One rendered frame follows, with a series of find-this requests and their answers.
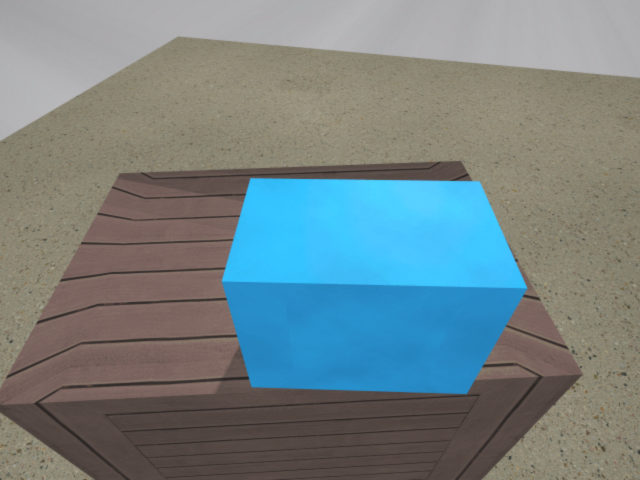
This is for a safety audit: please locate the carton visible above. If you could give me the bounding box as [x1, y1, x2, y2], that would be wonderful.
[222, 178, 527, 394]

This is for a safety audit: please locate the pedestal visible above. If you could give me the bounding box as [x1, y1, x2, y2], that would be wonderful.
[0, 161, 583, 480]

